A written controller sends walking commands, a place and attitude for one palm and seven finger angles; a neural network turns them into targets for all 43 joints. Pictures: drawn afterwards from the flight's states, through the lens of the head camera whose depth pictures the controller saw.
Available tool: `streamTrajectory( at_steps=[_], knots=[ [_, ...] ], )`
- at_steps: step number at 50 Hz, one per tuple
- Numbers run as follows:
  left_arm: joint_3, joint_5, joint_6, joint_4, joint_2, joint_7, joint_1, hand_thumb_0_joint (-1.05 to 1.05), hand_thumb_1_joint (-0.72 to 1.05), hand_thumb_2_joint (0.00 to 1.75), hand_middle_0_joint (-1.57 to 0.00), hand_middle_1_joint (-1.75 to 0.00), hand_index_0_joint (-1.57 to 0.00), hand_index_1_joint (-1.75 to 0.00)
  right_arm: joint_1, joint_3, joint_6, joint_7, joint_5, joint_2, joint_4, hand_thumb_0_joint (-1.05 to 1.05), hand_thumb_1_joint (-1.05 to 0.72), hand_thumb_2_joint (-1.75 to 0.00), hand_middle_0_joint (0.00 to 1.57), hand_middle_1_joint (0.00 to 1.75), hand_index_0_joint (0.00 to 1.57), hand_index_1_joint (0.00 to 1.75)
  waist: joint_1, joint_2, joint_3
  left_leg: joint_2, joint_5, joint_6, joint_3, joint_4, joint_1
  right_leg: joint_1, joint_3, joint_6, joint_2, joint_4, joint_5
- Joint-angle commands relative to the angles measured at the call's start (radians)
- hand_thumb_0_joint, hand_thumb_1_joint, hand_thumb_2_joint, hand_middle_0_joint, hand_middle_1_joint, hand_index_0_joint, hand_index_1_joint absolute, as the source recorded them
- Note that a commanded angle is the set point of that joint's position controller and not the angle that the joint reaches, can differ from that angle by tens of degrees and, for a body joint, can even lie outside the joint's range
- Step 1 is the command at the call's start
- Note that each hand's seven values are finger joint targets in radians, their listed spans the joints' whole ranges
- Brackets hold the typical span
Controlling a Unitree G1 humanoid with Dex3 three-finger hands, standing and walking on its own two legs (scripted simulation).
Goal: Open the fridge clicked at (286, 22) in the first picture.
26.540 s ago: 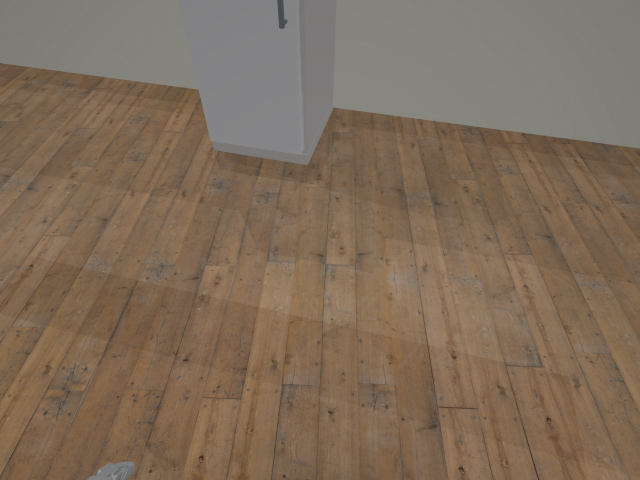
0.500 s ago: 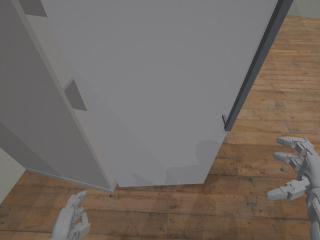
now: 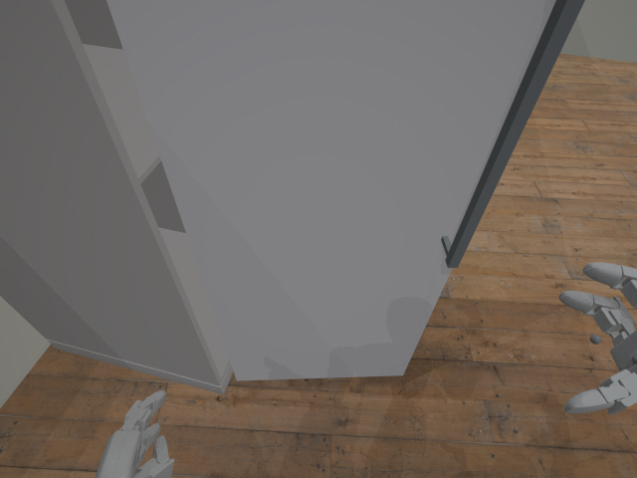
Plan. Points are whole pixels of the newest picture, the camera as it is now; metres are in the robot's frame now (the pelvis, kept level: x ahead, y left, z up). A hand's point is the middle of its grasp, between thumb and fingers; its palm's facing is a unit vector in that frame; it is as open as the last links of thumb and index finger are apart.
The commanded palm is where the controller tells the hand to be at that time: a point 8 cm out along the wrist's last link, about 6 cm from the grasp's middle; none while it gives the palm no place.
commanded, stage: draw the hand back to the body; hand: right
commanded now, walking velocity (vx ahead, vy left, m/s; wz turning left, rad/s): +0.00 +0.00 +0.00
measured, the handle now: (493, 149) +0.49 -0.22 +0.18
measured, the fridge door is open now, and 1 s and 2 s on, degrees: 73 73 73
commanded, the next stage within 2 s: step back with the hand held close in 1.08 s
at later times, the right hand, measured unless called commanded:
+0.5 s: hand out of the picture +0.24 -0.29 +0.16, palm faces +0.46 +0.81 -0.38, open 10.8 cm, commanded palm +0.19 -0.32 +0.18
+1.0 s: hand out of the picture +0.22 -0.27 +0.18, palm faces +0.46 +0.80 -0.39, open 7.5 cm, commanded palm +0.17 -0.31 +0.20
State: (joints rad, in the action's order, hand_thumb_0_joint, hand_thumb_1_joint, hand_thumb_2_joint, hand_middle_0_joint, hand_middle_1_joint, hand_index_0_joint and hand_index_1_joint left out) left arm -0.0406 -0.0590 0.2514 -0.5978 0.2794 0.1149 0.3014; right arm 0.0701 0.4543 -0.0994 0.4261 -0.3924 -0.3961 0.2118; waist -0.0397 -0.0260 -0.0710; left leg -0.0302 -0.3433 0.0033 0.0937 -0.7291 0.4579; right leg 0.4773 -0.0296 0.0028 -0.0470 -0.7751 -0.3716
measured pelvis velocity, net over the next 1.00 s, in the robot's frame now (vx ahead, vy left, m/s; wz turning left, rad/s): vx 0.03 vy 0.00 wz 0.01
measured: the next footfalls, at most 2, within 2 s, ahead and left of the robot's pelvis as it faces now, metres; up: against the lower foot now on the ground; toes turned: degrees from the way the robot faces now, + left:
none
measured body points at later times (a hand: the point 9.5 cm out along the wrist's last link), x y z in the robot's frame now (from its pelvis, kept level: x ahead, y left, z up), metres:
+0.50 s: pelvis +0.04 -0.01 +0.03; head +0.02 +0.00 +0.48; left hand +0.22 +0.20 -0.05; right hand +0.21 -0.33 +0.18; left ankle +0.02 +0.12 -0.71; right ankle +0.02 -0.12 -0.71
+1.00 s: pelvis +0.03 +0.00 +0.03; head +0.01 +0.01 +0.48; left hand +0.21 +0.22 -0.05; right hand +0.19 -0.31 +0.21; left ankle +0.02 +0.12 -0.71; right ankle +0.02 -0.12 -0.71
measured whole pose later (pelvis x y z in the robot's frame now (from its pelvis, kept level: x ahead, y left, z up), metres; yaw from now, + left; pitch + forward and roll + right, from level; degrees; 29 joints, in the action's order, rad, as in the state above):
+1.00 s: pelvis +0.03 +0.00 +0.03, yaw +1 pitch -5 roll +0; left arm -0.01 0.01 0.13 -0.65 0.23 0.08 0.21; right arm 0.44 0.35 -0.06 -0.10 -0.07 -0.35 -0.36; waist -0.08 -0.05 0.02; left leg -0.03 -0.24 -0.01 0.07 -0.39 0.08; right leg 0.08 -0.06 0.01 -0.02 -0.41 -0.26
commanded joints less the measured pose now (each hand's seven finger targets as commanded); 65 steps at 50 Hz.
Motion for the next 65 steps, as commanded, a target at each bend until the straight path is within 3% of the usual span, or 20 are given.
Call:
streamTrajectory(
  at_steps=[1,2,3,7,11,15,19,23,29,32,35,39,42,47,58,60,61,62,63,65],
  knots=[
    [0.054,0.031,0.06,0.132,0.122,0.015,-0.134,0.0,0.9,0.9,-0.2,-0.3,-0.2,-0.3,-0.274,0.115,-0.058,-0.202,0.141,-0.39,-0.311,0.0,0.33,-0.31,0.24,1.02,0.24,1.02,-0.023,-0.055,-0.097,0.018,-0.006,0.015,-0.106,0.241,-0.107,-0.081,0.038,0.02,0.059,0.19,0.082],
    [0.047,0.038,0.061,0.135,0.104,0.013,-0.146,0.0,0.9,0.9,-0.2,-0.3,-0.2,-0.3,-0.198,0.028,-0.048,-0.291,0.161,-0.25,-0.297,0.0,0.3,-0.32,0.24,1.0,0.24,1.0,-0.001,-0.035,-0.043,0.008,-0.038,0.01,-0.087,0.255,-0.09,-0.088,0.037,0.015,0.055,0.219,0.045],
    [0.053,0.036,0.058,0.126,0.104,0.011,-0.15,0.0,0.9,0.9,-0.2,-0.3,-0.2,-0.3,-0.15,0.014,-0.047,-0.355,0.188,-0.23,-0.34,0.0,0.26,-0.34,0.24,0.98,0.24,0.98,-0.011,-0.017,-0.053,0.009,-0.043,0.01,-0.085,0.271,-0.118,-0.11,0.036,0.019,0.05,0.237,0.035],
    [0.047,0.046,0.033,0.111,0.091,0.002,-0.156,0.0,0.9,0.9,-0.2,-0.3,-0.2,-0.3,-0.016,-0.021,-0.05,-0.496,0.272,-0.19,-0.496,0.0,0.12,-0.41,0.24,0.89,0.24,0.89,-0.016,-0.107,-0.097,0.016,0.091,0.017,-0.052,0.251,-0.213,-0.211,0.04,0.017,0.036,0.306,0.121],
    [0.05,0.051,0.01,0.1,0.091,0.0,-0.167,0.0,0.9,0.9,-0.2,-0.3,-0.2,-0.3,0.013,-0.01,-0.042,-0.543,0.307,-0.195,-0.53,0.0,-0.03,-0.48,0.23,0.81,0.23,0.81,-0.017,-0.031,-0.069,0.022,0.164,0.013,-0.049,0.287,-0.264,-0.256,0.027,0.021,0.03,0.346,0.205],
    [0.05,0.056,-0.002,0.098,0.074,-0.005,-0.176,0.0,0.9,0.9,-0.2,-0.3,-0.2,-0.3,0.062,-0.034,-0.038,-0.555,0.326,-0.159,-0.602,0.0,-0.17,-0.55,0.22,0.73,0.22,0.73,-0.021,-0.091,-0.057,0.021,0.231,0.016,-0.044,0.303,-0.314,-0.316,0.021,0.015,0.026,0.373,0.307],
    [0.048,0.061,-0.017,0.101,0.076,-0.014,-0.181,0.0,0.9,0.9,-0.2,-0.3,-0.2,-0.3,0.128,-0.022,-0.025,-0.553,0.329,-0.158,-0.629,0.0,-0.32,-0.62,0.22,0.64,0.22,0.64,-0.03,-0.027,-0.046,0.024,0.296,0.011,-0.036,0.324,-0.354,-0.342,0.018,0.013,0.024,0.393,0.393],
    [0.054,0.064,-0.032,0.106,0.072,-0.027,-0.186,0.0,0.9,0.9,-0.2,-0.3,-0.2,-0.3,0.202,-0.006,-0.015,-0.549,0.329,-0.157,-0.68,0.0,-0.47,-0.69,0.22,0.55,0.22,0.55,-0.039,-0.043,-0.042,0.025,0.356,0.011,-0.035,0.336,-0.386,-0.368,0.012,0.006,0.019,0.393,0.495],
    [0.054,0.067,-0.055,0.117,0.059,-0.034,-0.196,0.0,0.9,0.9,-0.2,-0.3,-0.2,-0.3,0.265,0.013,-0.007,-0.543,0.323,-0.153,-0.735,0.0,-0.68,-0.8,0.21,0.43,0.21,0.43,-0.04,-0.005,-0.022,0.022,0.394,0.002,-0.032,0.352,-0.403,-0.377,-0.003,0.012,0.022,0.398,0.5],
    [0.055,0.069,-0.058,0.117,0.054,-0.036,-0.201,0.0,0.9,0.9,-0.2,-0.3,-0.2,-0.3,0.247,0.025,-0.014,-0.546,0.328,-0.164,-0.8,0.0,-0.79,-0.85,0.2,0.36,0.2,0.36,-0.042,-0.08,-0.038,0.022,0.389,0.003,-0.037,0.354,-0.403,-0.397,-0.005,0.008,0.025,0.396,0.507],
    [0.056,0.07,-0.057,0.117,0.053,-0.04,-0.205,0.0,0.9,0.9,-0.2,-0.3,-0.2,-0.3,0.275,0.029,-0.02,-0.545,0.326,-0.16,-0.823,0.0,-0.9,-0.9,0.2,0.3,0.2,0.3,-0.043,-0.043,-0.03,0.023,0.39,0.002,-0.033,0.359,-0.412,-0.39,-0.006,0.01,0.025,0.4,0.49],
    [0.06,0.064,-0.071,0.114,0.053,-0.035,-0.208,0.0,0.9,0.9,-0.2,-0.3,-0.2,-0.3,0.297,0.008,-0.013,-0.539,0.319,-0.126,-0.753,0.0,-0.9,-0.9,0.2,0.3,0.2,0.3,-0.032,-0.006,0.05,0.024,0.319,-0.001,-0.032,0.379,-0.378,-0.364,-0.013,0.014,0.022,0.422,0.384],
    [0.059,0.068,-0.073,0.112,0.055,-0.032,-0.212,0.0,0.9,0.9,-0.2,-0.3,-0.2,-0.3,0.26,0.025,-0.024,-0.544,0.326,-0.15,-0.783,0.0,-0.9,-0.9,0.2,0.3,0.2,0.3,-0.039,-0.049,0.013,0.026,0.319,0.003,-0.035,0.377,-0.39,-0.378,-0.009,0.014,0.032,0.423,0.385],
    [0.062,0.07,-0.063,0.11,0.054,-0.026,-0.218,0.0,0.9,0.9,-0.2,-0.3,-0.2,-0.3,0.256,0.026,-0.034,-0.549,0.327,-0.157,-0.799,0.0,-0.9,-0.9,0.2,0.3,0.2,0.3,-0.04,-0.03,0.005,0.026,0.308,0.001,-0.037,0.384,-0.395,-0.385,-0.01,0.019,0.035,0.424,0.359],
    [0.066,0.068,-0.053,0.099,0.055,-0.021,-0.233,0.0,0.9,0.9,-0.2,-0.3,-0.2,-0.3,0.269,0.032,-0.046,-0.545,0.32,-0.159,-0.756,0.0,-0.9,-0.9,0.2,0.3,0.2,0.3,-0.041,-0.011,0.061,0.027,0.215,-0.002,-0.045,0.43,-0.37,-0.376,-0.014,0.022,0.034,0.444,0.257],
    [0.06,0.068,-0.049,0.104,0.048,-0.023,-0.242,0.0,0.9,0.9,-0.2,-0.3,-0.2,-0.3,0.207,-0.041,-0.052,-0.54,0.324,-0.108,-0.796,0.0,-0.9,-0.9,0.2,0.3,0.2,0.3,-0.029,-0.026,0.063,0.022,0.201,-0.005,-0.051,0.435,-0.361,-0.385,-0.017,0.026,0.039,0.442,0.244],
    [0.06,0.06,-0.077,0.14,0.074,-0.028,-0.247,0.0,0.9,0.9,-0.2,-0.3,-0.2,-0.3,0.108,0.084,-0.092,-0.555,0.334,-0.231,-0.839,0.0,-0.9,-0.9,0.2,0.3,0.2,0.3,0.005,0.007,0.129,-0.027,0.209,-0.003,-0.142,0.495,-0.254,-0.289,-0.016,0.041,0.02,0.386,0.166],
    [0.062,0.064,-0.095,0.122,0.06,-0.027,-0.235,0.0,0.9,0.9,-0.2,-0.3,-0.2,-0.3,0.228,0.03,-0.094,-0.549,0.336,-0.16,-0.752,0.0,-0.9,-0.9,0.2,0.3,0.2,0.3,0.009,0.084,0.115,-0.06,0.181,0.003,-0.162,0.511,-0.229,-0.285,-0.002,0.043,0.031,0.346,0.15],
    [0.067,0.065,-0.105,0.13,0.059,-0.028,-0.237,0.0,0.9,0.9,-0.2,-0.3,-0.2,-0.3,0.254,0.038,-0.103,-0.549,0.342,-0.17,-0.768,0.0,-0.9,-0.9,0.2,0.3,0.2,0.3,0.005,0.104,0.1,-0.077,0.198,0.009,-0.172,0.516,-0.212,-0.284,-0.005,0.039,0.038,0.318,0.157],
    [0.069,0.067,-0.128,0.139,0.052,-0.03,-0.217,0.0,0.9,0.9,-0.2,-0.3,-0.2,-0.3,0.346,0.025,-0.109,-0.552,0.344,-0.144,-0.77,0.0,-0.9,-0.9,0.2,0.3,0.2,0.3,0.009,0.075,0.008,-0.099,0.273,0.017,-0.161,0.465,-0.248,-0.286,-0.003,0.038,0.03,0.302,0.21]
  ],
)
